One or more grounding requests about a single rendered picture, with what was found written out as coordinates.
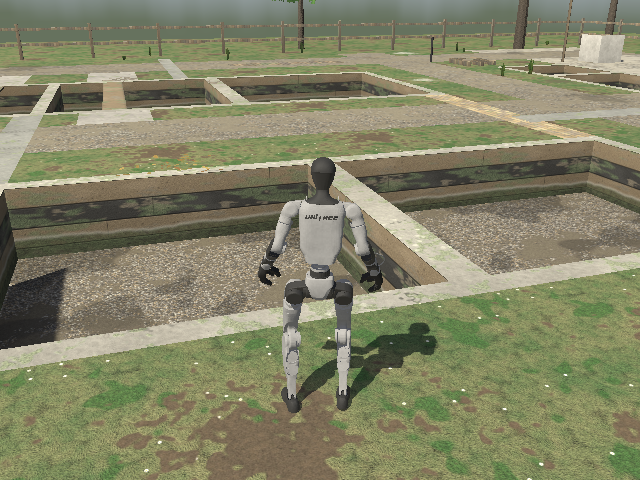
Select robot left thigh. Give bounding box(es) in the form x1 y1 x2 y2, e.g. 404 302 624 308
283 279 306 350

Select right robot foot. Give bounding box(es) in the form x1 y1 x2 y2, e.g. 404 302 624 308
336 385 350 409

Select robot right forearm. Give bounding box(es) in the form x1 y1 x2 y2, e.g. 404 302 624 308
361 241 380 276

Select robot right hand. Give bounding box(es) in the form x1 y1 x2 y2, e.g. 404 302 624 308
360 270 383 292

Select robot left hand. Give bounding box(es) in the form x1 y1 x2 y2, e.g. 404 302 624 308
258 264 281 286

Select robot left upper arm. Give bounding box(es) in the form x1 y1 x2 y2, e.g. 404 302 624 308
270 200 302 254

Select robot left forearm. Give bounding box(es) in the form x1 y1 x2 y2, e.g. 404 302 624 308
261 238 280 270

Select robot right upper arm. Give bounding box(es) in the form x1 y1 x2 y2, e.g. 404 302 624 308
343 201 370 256

